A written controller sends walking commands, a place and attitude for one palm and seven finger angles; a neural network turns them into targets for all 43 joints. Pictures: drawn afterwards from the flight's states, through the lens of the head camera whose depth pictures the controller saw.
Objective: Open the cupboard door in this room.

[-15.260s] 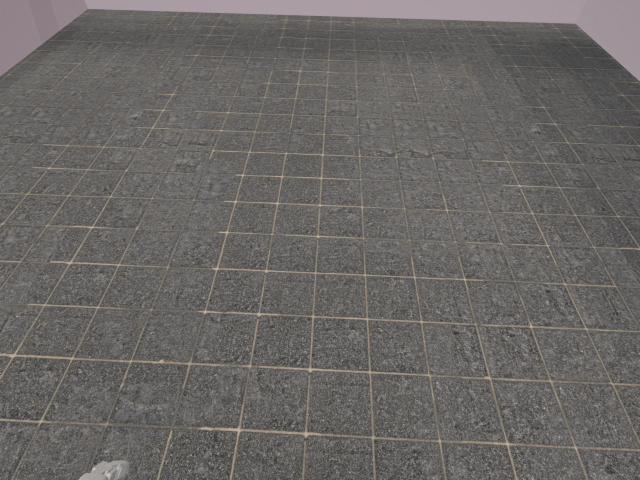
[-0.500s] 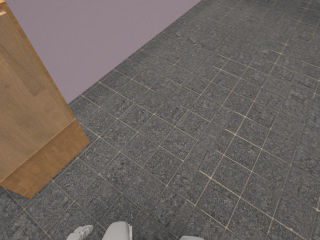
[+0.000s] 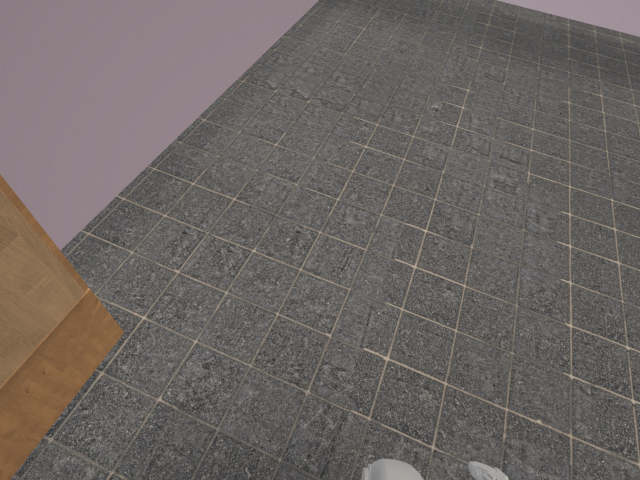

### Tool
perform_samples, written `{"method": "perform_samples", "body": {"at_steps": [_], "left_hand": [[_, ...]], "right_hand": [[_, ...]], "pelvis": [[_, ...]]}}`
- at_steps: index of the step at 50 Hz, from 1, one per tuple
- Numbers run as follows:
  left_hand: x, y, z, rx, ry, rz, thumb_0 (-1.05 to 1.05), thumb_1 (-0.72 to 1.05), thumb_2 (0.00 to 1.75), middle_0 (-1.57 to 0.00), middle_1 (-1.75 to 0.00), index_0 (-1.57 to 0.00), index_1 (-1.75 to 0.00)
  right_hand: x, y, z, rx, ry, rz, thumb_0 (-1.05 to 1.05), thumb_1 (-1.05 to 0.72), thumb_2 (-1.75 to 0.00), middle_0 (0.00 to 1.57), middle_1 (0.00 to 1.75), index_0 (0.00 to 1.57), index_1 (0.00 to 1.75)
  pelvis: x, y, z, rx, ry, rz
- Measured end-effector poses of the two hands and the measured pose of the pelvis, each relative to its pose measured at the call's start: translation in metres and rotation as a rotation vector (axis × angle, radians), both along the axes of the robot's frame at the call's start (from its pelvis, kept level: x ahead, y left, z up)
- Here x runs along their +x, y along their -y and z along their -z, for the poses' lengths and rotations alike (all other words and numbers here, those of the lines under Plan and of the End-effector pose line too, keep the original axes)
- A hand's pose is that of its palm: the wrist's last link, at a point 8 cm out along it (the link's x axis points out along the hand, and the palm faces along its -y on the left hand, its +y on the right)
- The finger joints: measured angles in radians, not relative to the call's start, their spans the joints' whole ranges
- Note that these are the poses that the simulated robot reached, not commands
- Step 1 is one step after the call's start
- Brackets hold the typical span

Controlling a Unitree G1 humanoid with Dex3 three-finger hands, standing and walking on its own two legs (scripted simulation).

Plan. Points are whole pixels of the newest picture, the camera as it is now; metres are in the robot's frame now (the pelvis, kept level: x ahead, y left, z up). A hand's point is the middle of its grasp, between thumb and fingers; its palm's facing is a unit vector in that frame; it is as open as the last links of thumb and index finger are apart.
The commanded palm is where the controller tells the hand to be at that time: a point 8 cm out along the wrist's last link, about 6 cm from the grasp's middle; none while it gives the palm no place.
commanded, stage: walk to a spot facing it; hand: left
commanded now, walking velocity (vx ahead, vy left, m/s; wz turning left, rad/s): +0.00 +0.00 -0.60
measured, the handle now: out of the picture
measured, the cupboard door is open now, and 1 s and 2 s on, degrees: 0 0 0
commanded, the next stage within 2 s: turn to face it in 1.40 s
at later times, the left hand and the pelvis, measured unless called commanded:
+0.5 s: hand (258, 454) +0.17 +0.09 -0.15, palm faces -0.33 -0.90 -0.28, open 7.4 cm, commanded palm none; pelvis -0.01 -0.06 +0.00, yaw -19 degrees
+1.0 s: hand (235, 447) +0.18 +0.13 -0.17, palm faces -0.53 -0.82 -0.22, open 7.4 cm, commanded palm none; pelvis +0.00 -0.02 +0.00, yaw -36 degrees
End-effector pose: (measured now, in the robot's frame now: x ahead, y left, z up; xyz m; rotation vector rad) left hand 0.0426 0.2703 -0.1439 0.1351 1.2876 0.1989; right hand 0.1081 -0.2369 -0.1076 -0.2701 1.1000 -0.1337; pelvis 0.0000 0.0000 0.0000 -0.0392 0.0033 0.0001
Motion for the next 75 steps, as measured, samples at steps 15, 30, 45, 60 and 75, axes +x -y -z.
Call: {"method": "perform_samples", "body": {"at_steps": [15, 30, 45, 60, 75], "left_hand": [[0.129, 0.098, -0.017, 0.061, 0.176, 0.367, 0.01, 0.91, 0.89, -0.2, -0.3, -0.2, -0.3], [0.128, 0.129, -0.02, 0.027, 0.112, 0.484, 0.0, 0.9, 0.89, -0.21, -0.3, -0.21, -0.3], [0.143, 0.086, 0.003, 0.001, -0.001, 0.577, 0.01, 0.9, 0.89, -0.2, -0.3, -0.2, -0.3], [0.188, 0.207, -0.011, 0.006, 0.084, 0.889, 0.01, 0.91, 0.89, -0.2, -0.3, -0.2, -0.3], [0.163, 0.268, -0.012, 0.015, -0.031, 0.95, 0.0, 0.9, 0.89, -0.2, -0.3, -0.2, -0.3]], "right_hand": [[-0.17, 0.073, 0.055, 0.062, -0.269, 0.392, 0.0, -0.9, -0.9, 0.2, 0.3, 0.2, 0.3], [-0.14, 0.087, 0.03, 0.056, -0.093, 0.473, 0.0, -0.91, -0.9, 0.2, 0.3, 0.2, 0.3], [-0.143, 0.047, 0.001, -0.024, 0.005, 0.568, 0.0, -0.9, -0.9, 0.2, 0.3, 0.21, 0.3], [-0.289, 0.016, 0.045, 0.123, -0.161, 0.903, 0.0, -0.9, -0.9, 0.2, 0.3, 0.21, 0.3], [-0.253, 0.1, 0.031, 0.122, -0.074, 0.972, 0.01, -0.91, -0.9, 0.19, 0.3, 0.2, 0.3]], "pelvis": [[-0.006, 0.047, 0.019, 0.045, 0.003, 0.209], [-0.008, 0.055, 0.003, 0.056, 0.006, 0.383], [0.002, 0.017, 0.003, 0.02, 0.008, 0.571], [-0.015, 0.057, 0.015, 0.041, 0.003, 0.782], [0.018, 0.132, 0.0, 0.043, 0.025, 0.878]]}}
